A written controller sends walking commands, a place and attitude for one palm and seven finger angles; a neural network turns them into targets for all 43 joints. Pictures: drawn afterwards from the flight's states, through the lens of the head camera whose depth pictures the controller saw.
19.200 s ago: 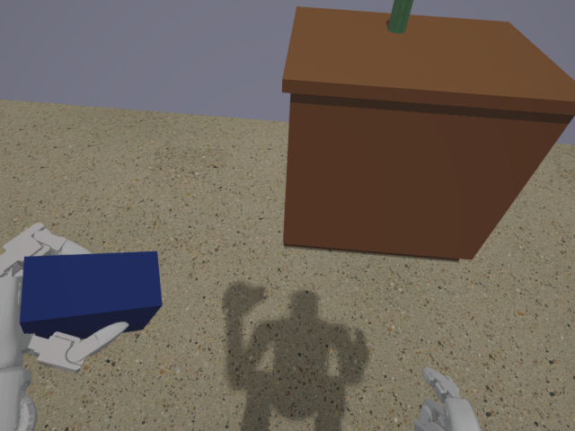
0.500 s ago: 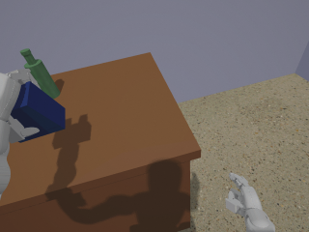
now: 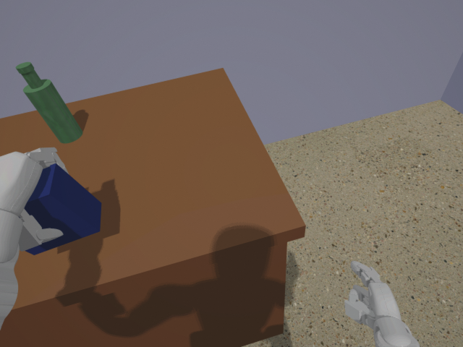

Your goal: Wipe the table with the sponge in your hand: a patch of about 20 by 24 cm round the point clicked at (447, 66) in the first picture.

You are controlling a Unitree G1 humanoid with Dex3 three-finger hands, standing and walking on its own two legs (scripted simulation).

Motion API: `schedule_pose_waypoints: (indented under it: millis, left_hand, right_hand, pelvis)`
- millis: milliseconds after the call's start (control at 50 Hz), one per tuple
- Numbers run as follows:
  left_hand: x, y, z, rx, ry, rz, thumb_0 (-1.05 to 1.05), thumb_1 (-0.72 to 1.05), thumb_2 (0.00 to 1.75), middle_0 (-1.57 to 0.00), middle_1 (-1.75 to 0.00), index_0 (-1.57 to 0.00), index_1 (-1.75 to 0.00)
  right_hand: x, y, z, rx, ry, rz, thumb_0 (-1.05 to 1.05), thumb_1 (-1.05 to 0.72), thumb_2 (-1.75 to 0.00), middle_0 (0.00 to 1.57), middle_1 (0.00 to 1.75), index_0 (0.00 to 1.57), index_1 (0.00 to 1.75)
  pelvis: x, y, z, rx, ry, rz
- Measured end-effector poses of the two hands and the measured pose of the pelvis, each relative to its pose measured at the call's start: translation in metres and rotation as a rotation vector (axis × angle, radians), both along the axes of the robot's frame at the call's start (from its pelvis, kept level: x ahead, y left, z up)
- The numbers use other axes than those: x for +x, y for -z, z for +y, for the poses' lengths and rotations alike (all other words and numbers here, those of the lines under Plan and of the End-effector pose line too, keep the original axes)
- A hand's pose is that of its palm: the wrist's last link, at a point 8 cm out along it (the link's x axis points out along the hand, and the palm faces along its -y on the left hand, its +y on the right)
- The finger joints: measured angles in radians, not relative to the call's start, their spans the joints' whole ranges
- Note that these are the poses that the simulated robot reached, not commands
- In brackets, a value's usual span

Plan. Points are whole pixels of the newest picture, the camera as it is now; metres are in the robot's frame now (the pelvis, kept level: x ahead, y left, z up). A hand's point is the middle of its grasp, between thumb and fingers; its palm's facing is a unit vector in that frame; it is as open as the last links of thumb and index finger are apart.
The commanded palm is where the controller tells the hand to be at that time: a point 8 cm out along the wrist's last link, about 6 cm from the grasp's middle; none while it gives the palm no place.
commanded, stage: move the sponge above the wiping area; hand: left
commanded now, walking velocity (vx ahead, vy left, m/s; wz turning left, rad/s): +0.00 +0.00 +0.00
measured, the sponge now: (52, 217) +0.23 +0.32 +0.15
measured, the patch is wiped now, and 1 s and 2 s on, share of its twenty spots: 0.00 0.00 0.05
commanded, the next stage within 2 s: none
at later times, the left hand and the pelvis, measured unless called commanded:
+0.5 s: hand (65, 224) +0.23 +0.30 +0.14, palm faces +0.04 -0.18 -0.98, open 9.8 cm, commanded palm +0.20 +0.31 +0.27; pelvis +0.00 +0.02 +0.00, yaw +1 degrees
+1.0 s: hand (75, 219) +0.23 +0.28 +0.15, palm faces -0.01 +0.01 -1.00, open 9.7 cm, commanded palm +0.21 +0.31 +0.26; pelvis +0.01 +0.00 +0.00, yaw +1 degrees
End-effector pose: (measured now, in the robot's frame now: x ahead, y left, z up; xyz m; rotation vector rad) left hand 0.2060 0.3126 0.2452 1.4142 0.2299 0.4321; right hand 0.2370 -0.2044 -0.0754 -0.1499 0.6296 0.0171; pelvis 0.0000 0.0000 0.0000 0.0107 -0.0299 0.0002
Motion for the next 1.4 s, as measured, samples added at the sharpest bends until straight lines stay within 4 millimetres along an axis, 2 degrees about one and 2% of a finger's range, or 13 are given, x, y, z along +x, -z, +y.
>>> schedule_pose_waypoints:
  millis: [100, 200, 320, 400, 520, 620, 740, 820, 940, 1040, 1160, 1340, 1400]
  left_hand:
    - [0.000, 0.037, -0.034, 0.007, 0.170, 0.106, 0.00, -0.48, 1.03, -0.78, -1.33, -0.79, -1.33]
    - [0.002, -0.017, -0.040, 0.187, 0.247, -0.111, 0.00, -0.48, 1.03, -0.78, -1.33, -0.79, -1.33]
    - [0.007, -0.065, 0.004, 0.150, 0.055, -0.270, 0.00, -0.48, 1.03, -0.78, -1.33, -0.79, -1.33]
    - [0.007, -0.024, 0.016, 0.028, -0.009, -0.121, 0.00, -0.48, 1.03, -0.78, -1.33, -0.78, -1.33]
    - [0.001, 0.050, -0.019, -0.052, 0.119, 0.121, 0.00, -0.48, 1.03, -0.78, -1.34, -0.79, -1.34]
    - [0.003, 0.007, -0.029, 0.166, 0.201, -0.032, 0.00, -0.48, 1.03, -0.79, -1.34, -0.79, -1.34]
    - [0.013, -0.046, 0.008, 0.144, 0.006, -0.199, 0.00, -0.48, 1.03, -0.78, -1.34, -0.79, -1.34]
    - [0.016, -0.017, 0.014, 0.055, -0.052, -0.062, 0.00, -0.47, 1.03, -0.78, -1.34, -0.79, -1.34]
    - [0.011, 0.052, -0.026, 0.014, 0.105, 0.207, 0.00, -0.47, 1.02, -0.78, -1.34, -0.79, -1.34]
    - [0.008, 0.019, -0.034, 0.173, 0.202, 0.065, 0.00, -0.47, 1.02, -0.79, -1.34, -0.79, -1.34]
    - [0.012, -0.028, 0.014, 0.161, -0.030, -0.114, 0.00, -0.47, 1.02, -0.78, -1.34, -0.79, -1.35]
    - [0.008, 0.054, 0.013, 0.034, -0.018, 0.282, 0.00, -0.47, 1.02, -0.78, -1.35, -0.79, -1.35]
    - [0.006, 0.046, -0.004, 0.112, 0.127, 0.237, 0.00, -0.47, 1.02, -0.78, -1.35, -0.78, -1.35]
  right_hand:
    - [0.004, 0.002, 0.008, -0.081, -0.038, 0.014, 0.01, -0.90, -0.90, 0.20, 0.30, 0.20, 0.30]
    - [0.013, -0.002, 0.028, -0.050, -0.070, 0.008, 0.01, -0.90, -0.90, 0.19, 0.30, 0.20, 0.30]
    - [0.017, -0.010, 0.048, 0.044, -0.072, -0.007, 0.01, -0.90, -0.90, 0.20, 0.30, 0.21, 0.30]
    - [0.015, -0.012, 0.046, 0.053, -0.068, -0.013, 0.01, -0.90, -0.90, 0.20, 0.30, 0.21, 0.30]
    - [0.012, -0.006, 0.033, -0.057, -0.083, 0.013, 0.01, -0.90, -0.90, 0.20, 0.30, 0.21, 0.30]
    - [0.014, -0.003, 0.031, -0.078, -0.091, 0.031, 0.01, -0.90, -0.90, 0.20, 0.30, 0.20, 0.30]
    - [0.013, -0.005, 0.033, 0.004, -0.062, 0.027, 0.01, -0.90, -0.90, 0.20, 0.30, 0.20, 0.30]
    - [0.010, -0.004, 0.026, 0.030, -0.042, 0.013, 0.01, -0.90, -0.90, 0.20, 0.30, 0.21, 0.30]
    - [0.006, 0.002, 0.008, -0.046, -0.041, 0.031, 0.01, -0.90, -0.90, 0.20, 0.30, 0.21, 0.30]
    - [0.004, 0.004, 0.001, -0.074, -0.036, 0.051, 0.01, -0.90, -0.90, 0.20, 0.30, 0.20, 0.30]
    - [0.001, 0.006, -0.001, -0.026, -0.012, 0.066, 0.01, -0.90, -0.90, 0.20, 0.30, 0.20, 0.30]
    - [-0.002, 0.009, -0.013, -0.069, 0.014, 0.050, 0.01, -0.90, -0.90, 0.20, 0.30, 0.20, 0.30]
    - [-0.004, 0.007, -0.011, -0.110, 0.005, 0.050, 0.01, -0.90, -0.90, 0.20, 0.30, 0.20, 0.30]
  pelvis:
    - [0.001, 0.001, 0.006, 0.000, -0.015, -0.012]
    - [0.003, 0.000, 0.009, -0.004, -0.011, -0.033]
    - [0.005, -0.003, 0.012, -0.005, 0.004, -0.016]
    - [0.004, -0.003, 0.015, -0.006, 0.002, 0.004]
    - [0.002, -0.002, 0.015, -0.004, -0.012, -0.003]
    - [0.004, -0.001, 0.011, -0.007, -0.012, -0.030]
    - [0.005, -0.003, 0.007, -0.006, -0.006, -0.022]
    - [0.004, -0.003, 0.005, -0.004, -0.006, 0.000]
    - [0.005, -0.001, 0.002, 0.000, -0.011, 0.002]
    - [0.008, -0.001, -0.004, -0.005, -0.010, -0.024]
    - [0.010, -0.002, -0.007, -0.008, -0.005, -0.021]
    - [0.008, -0.001, -0.001, -0.005, -0.024, 0.002]
    - [0.009, -0.001, 0.000, -0.006, -0.029, -0.009]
